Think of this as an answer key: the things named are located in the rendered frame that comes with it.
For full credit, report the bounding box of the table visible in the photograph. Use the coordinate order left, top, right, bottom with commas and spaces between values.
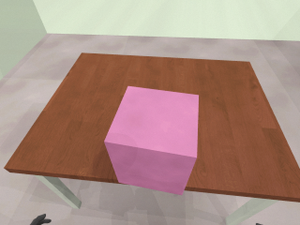
4, 52, 300, 225

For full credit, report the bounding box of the carton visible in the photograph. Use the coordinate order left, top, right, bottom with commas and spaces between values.
104, 86, 199, 195

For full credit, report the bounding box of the robot left hand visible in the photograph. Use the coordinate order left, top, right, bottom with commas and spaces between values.
30, 214, 51, 225

